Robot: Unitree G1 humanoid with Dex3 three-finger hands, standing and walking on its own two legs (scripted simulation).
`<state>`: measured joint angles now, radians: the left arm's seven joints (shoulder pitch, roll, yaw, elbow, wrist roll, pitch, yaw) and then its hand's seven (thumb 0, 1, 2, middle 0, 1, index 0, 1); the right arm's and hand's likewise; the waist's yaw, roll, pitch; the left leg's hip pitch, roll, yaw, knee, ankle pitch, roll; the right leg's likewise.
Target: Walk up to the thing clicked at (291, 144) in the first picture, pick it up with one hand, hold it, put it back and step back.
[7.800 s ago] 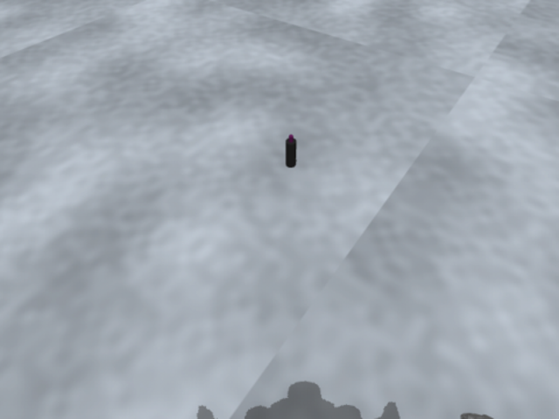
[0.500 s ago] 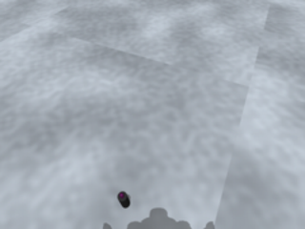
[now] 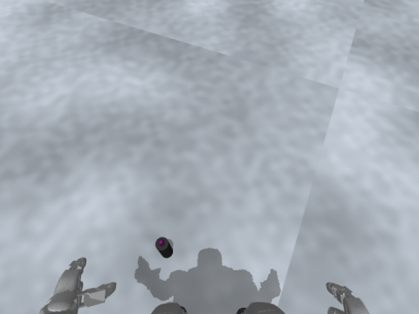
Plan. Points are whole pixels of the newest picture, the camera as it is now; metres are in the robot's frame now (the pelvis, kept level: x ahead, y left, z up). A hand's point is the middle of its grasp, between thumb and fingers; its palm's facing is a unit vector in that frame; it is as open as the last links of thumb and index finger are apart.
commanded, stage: go down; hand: left
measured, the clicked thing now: (164, 247) +0.37 +0.20 -0.67
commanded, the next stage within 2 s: none
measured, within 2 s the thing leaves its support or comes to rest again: neither
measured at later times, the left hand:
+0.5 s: hand (93, 296) +0.16 +0.27 -0.18, palm faces +0.06 -0.95 -0.32, open 17.1 cm
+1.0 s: hand (87, 297) +0.16 +0.30 -0.22, palm faces +0.11 -0.96 -0.27, open 17.2 cm
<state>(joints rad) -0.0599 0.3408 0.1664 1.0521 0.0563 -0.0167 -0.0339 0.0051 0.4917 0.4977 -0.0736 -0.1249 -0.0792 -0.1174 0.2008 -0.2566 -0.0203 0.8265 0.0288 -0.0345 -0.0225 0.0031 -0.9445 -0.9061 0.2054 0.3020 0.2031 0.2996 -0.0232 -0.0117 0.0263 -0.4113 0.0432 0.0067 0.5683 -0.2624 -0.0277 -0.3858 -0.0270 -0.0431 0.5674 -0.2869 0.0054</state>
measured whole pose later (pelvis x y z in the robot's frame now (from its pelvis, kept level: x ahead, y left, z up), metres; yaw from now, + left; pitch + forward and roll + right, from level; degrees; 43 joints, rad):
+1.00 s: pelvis -0.02 +0.01 -0.12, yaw +0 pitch +22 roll -3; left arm 0.21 0.40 0.35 0.48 -0.04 0.06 -0.21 -0.01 -0.50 0.04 -0.08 -0.06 -0.08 -0.06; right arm 0.20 -0.25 -0.02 0.55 0.00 -0.20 -0.06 0.01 -0.88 -0.89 0.21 0.30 0.21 0.30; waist -0.03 0.00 -0.14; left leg -1.14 0.05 -0.05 1.33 -0.57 -0.02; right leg -1.08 -0.03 -0.06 1.29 -0.59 0.01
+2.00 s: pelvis -0.08 +0.01 -0.33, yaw -4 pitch +33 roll -6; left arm -0.41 0.76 0.73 0.99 -0.21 -0.37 -0.71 -0.02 -0.60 0.06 -0.04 -0.08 -0.04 -0.07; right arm 0.09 -0.34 0.07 0.68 -0.03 -0.20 -0.05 0.01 -0.89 -0.90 0.21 0.30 0.21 0.30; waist -0.04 -0.02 -0.14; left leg -1.98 0.05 -0.12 2.07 -0.68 -0.03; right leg -1.90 -0.02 -0.07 2.03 -0.70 0.01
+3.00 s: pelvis -0.09 +0.01 -0.38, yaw -6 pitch +32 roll -7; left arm -0.54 0.89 0.81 1.10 -0.24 -0.39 -0.79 -0.02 -0.61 0.03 -0.06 -0.08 -0.06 -0.07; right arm 0.10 -0.36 0.11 0.68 -0.04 -0.20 -0.03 0.00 -0.90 -0.89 0.21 0.30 0.21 0.30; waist -0.08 -0.03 -0.10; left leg -2.12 0.04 -0.14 2.24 -0.68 -0.02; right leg -2.04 -0.02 -0.07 2.18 -0.70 0.02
